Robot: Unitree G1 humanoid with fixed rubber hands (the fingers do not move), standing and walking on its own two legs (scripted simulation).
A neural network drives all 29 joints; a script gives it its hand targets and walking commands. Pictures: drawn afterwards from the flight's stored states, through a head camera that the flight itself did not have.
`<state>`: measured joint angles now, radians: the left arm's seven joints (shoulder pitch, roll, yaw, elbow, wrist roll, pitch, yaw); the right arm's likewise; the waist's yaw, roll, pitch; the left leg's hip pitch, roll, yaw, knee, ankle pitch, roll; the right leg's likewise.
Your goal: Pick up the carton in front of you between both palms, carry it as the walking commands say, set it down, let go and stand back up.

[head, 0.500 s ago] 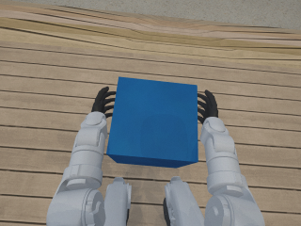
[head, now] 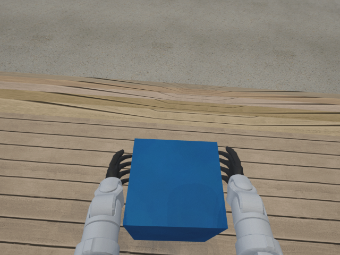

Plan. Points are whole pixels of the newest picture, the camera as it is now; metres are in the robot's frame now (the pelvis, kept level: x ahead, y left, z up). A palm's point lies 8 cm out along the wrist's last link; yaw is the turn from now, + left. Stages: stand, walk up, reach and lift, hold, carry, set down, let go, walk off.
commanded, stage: reach and lift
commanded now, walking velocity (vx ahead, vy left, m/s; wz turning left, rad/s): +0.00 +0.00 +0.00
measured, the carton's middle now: (172, 194) +0.31 +0.00 -0.10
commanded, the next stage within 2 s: hold in 1.28 s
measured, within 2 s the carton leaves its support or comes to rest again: neither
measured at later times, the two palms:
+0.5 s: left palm (103, 177) +0.29 +0.14 +0.07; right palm (247, 168) +0.30 -0.15 +0.08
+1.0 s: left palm (101, 168) +0.31 +0.15 +0.08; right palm (246, 160) +0.31 -0.15 +0.09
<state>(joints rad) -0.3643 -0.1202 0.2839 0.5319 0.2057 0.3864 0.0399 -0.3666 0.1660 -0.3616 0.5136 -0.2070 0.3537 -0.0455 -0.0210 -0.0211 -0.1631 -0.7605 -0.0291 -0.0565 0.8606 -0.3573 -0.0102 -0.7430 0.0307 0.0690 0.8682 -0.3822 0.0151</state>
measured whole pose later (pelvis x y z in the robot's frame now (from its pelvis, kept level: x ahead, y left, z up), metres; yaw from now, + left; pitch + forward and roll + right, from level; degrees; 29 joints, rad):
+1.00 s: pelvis +0.02 +0.00 +0.05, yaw +0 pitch -5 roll +0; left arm -0.28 -0.16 0.24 0.32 0.29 0.67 0.01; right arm -0.31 0.17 -0.28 0.35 -0.31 0.63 0.01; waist 0.00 -0.01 0.01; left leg -0.11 -0.02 -0.06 0.39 -0.19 0.00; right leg -0.09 0.01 0.08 0.39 -0.21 0.01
